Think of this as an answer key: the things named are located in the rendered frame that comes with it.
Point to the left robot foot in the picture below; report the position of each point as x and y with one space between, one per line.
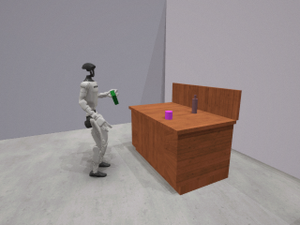
104 164

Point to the robot right forearm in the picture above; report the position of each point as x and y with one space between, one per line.
87 109

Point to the sponge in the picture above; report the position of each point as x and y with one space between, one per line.
114 98

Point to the robot right hand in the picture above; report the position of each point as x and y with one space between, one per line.
100 122

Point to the robot left hand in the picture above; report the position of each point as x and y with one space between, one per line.
115 90

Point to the robot left forearm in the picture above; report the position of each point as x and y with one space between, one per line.
103 95

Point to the robot right thigh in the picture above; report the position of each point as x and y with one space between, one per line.
95 131

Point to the robot right upper arm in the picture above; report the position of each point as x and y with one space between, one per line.
83 92

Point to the table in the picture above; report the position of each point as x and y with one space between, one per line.
192 150

